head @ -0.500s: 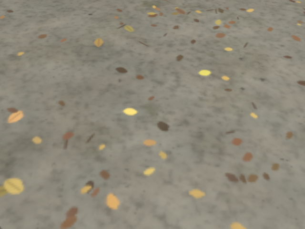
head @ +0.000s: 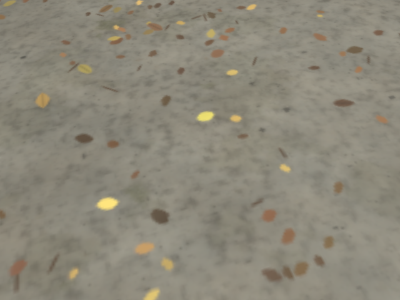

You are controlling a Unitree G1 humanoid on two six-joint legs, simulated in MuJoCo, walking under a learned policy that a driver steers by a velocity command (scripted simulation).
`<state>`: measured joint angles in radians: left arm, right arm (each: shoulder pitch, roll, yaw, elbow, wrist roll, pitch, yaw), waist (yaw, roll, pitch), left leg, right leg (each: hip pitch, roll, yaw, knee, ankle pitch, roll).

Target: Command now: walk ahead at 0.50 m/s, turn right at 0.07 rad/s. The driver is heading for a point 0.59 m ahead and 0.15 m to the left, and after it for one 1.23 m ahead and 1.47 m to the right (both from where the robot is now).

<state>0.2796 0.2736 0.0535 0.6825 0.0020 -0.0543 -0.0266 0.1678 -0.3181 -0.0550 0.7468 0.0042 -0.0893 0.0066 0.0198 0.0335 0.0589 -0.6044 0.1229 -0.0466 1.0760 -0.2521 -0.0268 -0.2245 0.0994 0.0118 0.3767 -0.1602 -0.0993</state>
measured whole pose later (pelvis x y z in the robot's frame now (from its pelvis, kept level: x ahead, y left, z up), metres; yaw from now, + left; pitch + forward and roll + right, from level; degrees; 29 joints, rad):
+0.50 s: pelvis +0.29 +0.09 -0.01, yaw +13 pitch +1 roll +0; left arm 0.23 0.30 0.04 0.72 0.00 -0.10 -0.01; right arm 0.26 -0.30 -0.06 0.70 0.01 -0.06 0.03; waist -0.01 -0.02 0.05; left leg -0.32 -0.11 -0.03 0.46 -0.15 0.10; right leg -0.47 -0.04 0.05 1.15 -0.35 0.00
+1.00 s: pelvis +0.53 +0.10 -0.01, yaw +15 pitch +2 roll +1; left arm 0.17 0.27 0.04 0.70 0.01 -0.03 -0.02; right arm 0.19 -0.30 -0.04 0.71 0.00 0.01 -0.03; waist 0.01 0.01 0.06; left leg -0.46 -0.02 -0.07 1.03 -0.49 -0.05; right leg -0.41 0.08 0.08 0.45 -0.08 -0.05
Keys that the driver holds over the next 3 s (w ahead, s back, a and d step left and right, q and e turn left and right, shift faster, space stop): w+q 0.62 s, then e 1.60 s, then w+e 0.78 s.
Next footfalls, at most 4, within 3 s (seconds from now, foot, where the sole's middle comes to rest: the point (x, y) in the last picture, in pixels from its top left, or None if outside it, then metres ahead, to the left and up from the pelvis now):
0.34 left None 0.36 0.17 -0.78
0.80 right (206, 236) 0.68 0.05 -0.78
1.22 left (144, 254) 0.61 0.27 -0.78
1.66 right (219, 265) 0.57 0.00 -0.78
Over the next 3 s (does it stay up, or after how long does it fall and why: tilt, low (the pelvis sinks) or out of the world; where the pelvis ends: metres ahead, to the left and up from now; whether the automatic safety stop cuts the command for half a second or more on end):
stays up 0.69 -0.09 -0.01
